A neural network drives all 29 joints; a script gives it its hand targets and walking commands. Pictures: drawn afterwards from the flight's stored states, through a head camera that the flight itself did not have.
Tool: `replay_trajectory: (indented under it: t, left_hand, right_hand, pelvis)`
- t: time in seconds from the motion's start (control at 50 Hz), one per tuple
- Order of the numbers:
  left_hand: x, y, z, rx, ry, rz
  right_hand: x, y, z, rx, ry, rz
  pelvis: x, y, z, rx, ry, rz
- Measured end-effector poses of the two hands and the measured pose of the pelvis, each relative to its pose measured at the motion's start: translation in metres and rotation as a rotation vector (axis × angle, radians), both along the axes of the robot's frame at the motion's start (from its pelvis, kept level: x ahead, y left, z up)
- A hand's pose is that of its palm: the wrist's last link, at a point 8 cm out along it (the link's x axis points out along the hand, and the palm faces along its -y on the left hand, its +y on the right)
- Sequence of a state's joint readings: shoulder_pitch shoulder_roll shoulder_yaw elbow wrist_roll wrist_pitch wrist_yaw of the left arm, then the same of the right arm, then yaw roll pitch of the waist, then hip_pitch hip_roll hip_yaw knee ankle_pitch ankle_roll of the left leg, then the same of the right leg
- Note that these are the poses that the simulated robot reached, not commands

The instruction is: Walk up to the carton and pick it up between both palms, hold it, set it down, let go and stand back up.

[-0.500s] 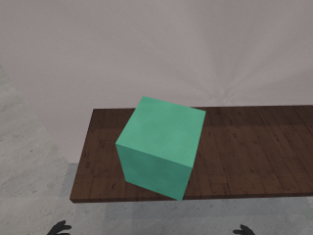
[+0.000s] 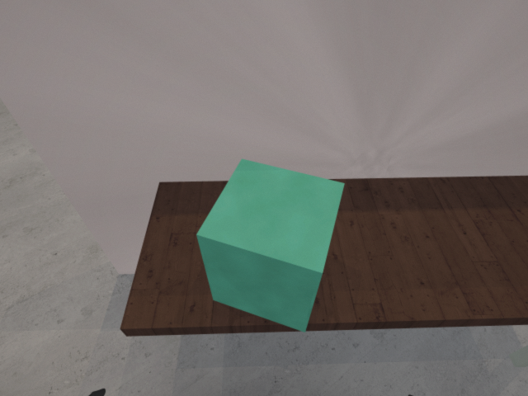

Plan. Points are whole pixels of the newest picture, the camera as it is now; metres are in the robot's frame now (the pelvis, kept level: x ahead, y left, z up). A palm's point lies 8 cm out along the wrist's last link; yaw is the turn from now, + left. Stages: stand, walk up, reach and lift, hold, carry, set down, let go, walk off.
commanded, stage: stand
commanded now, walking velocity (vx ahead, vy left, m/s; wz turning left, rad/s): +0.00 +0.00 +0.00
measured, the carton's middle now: (273, 246) +0.42 -0.01 -0.08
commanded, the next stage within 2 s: none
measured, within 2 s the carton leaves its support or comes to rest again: neither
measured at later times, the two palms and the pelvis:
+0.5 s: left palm out of the picture +0.07 +0.29 -0.10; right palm out of the picture +0.07 -0.25 -0.11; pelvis -0.01 +0.00 +0.01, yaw +0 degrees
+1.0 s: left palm out of the picture +0.05 +0.29 -0.10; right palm out of the picture +0.05 -0.25 -0.11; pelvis -0.02 +0.00 +0.02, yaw +0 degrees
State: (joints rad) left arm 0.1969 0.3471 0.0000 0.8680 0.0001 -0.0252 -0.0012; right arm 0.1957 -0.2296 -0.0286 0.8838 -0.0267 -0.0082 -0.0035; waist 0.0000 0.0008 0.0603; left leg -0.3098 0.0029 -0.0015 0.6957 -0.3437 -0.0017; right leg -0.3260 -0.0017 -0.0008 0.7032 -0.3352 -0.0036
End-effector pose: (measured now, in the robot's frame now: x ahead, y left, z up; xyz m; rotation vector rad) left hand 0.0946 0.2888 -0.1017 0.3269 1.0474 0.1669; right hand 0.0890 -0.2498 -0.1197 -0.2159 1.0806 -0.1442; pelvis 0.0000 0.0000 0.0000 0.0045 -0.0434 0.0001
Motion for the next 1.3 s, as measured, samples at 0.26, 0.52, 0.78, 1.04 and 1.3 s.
replay_trajectory:
  t: [0.26,0.52,0.78,1.04,1.3]
  left_hand:
    - [-0.016,0.003,0.001,-0.002,0.044,0.016]
    - [-0.024,0.002,0.002,-0.01,0.055,0.027]
    - [-0.035,0.001,0.003,-0.015,0.062,0.035]
    - [-0.041,0.002,0.003,-0.014,0.089,0.042]
    - [-0.039,0.002,0.003,-0.015,0.088,0.042]
  right_hand:
    - [-0.017,0.001,0.002,0.0,0.05,-0.011]
    - [-0.022,0.001,0.006,0.001,0.048,-0.014]
    - [-0.031,0.0,0.008,0.003,0.052,-0.017]
    - [-0.035,0.0,0.008,0.005,0.068,-0.018]
    - [-0.034,0.001,0.009,0.005,0.075,-0.02]
  pelvis:
    - [-0.005,0.002,0.006,-0.002,0.017,0.0]
    - [-0.009,0.002,0.011,-0.003,0.029,0.0]
    - [-0.016,0.002,0.014,-0.003,0.035,0.0]
    - [-0.017,0.002,0.015,-0.003,0.043,0.0]
    - [-0.015,0.003,0.016,-0.004,0.049,0.0]
